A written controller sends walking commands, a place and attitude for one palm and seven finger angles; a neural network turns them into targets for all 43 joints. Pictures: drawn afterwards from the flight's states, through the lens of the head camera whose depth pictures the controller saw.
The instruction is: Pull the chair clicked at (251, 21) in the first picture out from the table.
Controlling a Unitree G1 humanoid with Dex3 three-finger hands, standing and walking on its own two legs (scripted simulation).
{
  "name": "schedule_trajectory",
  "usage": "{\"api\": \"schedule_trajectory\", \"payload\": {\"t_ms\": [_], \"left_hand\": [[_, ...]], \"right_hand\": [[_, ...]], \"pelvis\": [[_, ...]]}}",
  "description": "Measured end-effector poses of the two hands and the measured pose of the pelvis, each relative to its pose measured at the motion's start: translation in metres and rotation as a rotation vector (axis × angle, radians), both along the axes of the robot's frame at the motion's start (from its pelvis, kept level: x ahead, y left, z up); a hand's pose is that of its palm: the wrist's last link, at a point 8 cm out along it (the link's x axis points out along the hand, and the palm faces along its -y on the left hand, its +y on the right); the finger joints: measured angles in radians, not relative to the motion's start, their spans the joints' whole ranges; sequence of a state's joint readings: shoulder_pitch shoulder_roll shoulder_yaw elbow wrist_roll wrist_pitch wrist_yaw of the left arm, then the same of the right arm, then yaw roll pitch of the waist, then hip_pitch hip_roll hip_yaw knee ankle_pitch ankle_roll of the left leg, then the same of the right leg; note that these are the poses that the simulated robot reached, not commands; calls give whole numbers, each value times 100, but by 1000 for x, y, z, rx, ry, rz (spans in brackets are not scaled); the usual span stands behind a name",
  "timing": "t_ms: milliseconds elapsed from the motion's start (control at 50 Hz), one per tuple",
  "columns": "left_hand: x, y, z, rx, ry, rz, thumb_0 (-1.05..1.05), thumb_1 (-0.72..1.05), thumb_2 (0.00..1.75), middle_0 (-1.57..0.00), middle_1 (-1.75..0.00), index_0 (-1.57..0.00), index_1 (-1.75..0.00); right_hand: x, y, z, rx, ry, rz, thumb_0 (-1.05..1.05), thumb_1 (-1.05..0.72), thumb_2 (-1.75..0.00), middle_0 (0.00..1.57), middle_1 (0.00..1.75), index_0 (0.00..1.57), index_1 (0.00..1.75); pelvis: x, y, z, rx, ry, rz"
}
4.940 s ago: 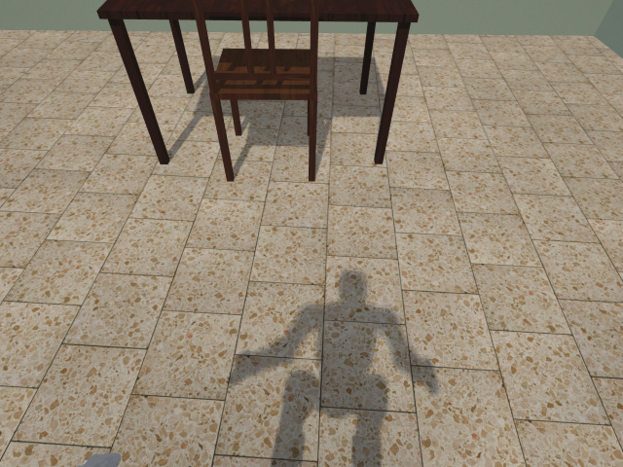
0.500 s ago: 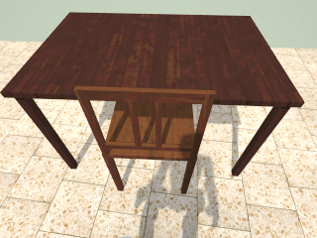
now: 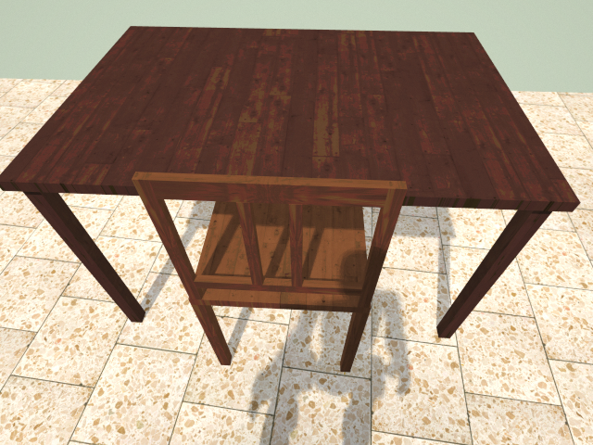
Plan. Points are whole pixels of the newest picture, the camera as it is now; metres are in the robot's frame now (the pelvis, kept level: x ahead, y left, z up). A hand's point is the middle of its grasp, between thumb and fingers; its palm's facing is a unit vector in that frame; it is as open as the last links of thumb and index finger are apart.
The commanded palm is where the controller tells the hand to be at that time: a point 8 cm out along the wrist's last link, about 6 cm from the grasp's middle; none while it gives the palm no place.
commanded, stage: come to a stop and stand still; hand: left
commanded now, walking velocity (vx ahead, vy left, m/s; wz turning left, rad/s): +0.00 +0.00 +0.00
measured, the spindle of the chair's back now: (251, 245) +0.47 +0.13 -0.09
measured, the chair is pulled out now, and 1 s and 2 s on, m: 0.00 0.00 0.00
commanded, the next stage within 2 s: look again from close up in 0.98 s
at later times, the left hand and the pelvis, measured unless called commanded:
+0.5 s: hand out of the picture -0.01 +0.13 -0.17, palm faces +0.05 -0.98 -0.18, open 7.3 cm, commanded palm none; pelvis +0.01 -0.03 +0.01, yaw +1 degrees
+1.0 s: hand out of the picture -0.01 +0.13 -0.17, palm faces +0.09 -0.98 -0.17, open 7.3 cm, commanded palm none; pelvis +0.03 -0.02 +0.00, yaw +2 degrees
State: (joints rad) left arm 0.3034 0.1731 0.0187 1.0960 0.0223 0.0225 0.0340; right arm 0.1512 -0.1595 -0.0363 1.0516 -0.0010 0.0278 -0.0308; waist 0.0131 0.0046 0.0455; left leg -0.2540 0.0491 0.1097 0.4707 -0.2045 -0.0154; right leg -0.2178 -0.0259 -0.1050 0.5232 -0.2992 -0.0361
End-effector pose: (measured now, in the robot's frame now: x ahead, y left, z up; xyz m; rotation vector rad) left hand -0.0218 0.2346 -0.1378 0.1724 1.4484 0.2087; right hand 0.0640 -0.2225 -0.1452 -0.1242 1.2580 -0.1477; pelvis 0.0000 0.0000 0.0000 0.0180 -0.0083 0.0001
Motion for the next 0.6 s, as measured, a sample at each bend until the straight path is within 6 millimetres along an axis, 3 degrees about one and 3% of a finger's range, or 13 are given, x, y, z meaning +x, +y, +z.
{"api": "schedule_trajectory", "payload": {"t_ms": [160, 240, 380, 480, 600], "left_hand": [[13, -19, 1, -19, -49, -14, 1, 91, 90, -20, -30, -20, -30], [20, -31, 0, -35, -69, -19, 1, 91, 90, -20, -30, -20, -30], [15, -42, -1, -48, -38, -9, 1, 92, 90, -20, -30, -20, -30], [9, -50, -2, -62, -8, 6, 1, 92, 90, -20, -30, -20, -30], [5, -59, -3, -76, 13, 25, 1, 91, 90, -20, -30, -20, -30]], "right_hand": [[-42, -13, -2, 4, 95, -2, -1, -93, -90, 20, 30, 20, 30], [-66, -13, -2, 17, 158, -6, 0, -92, -90, 20, 30, 20, 30], [-97, -5, -3, 46, 248, -26, 0, -91, -90, 20, 30, 20, 30], [-104, 0, -2, 59, 282, -33, 0, -91, -90, 20, 30, 20, 30], [-93, 3, -3, 62, 273, -28, 0, -91, -90, 20, 30, 20, 30]], "pelvis": [[0, -12, 4, 2, -15, 6], [0, -17, 5, 0, -18, 11], [5, -24, 5, -4, -15, 17], [10, -26, 5, -5, -10, 20], [17, -26, 5, -5, -8, 24]]}}
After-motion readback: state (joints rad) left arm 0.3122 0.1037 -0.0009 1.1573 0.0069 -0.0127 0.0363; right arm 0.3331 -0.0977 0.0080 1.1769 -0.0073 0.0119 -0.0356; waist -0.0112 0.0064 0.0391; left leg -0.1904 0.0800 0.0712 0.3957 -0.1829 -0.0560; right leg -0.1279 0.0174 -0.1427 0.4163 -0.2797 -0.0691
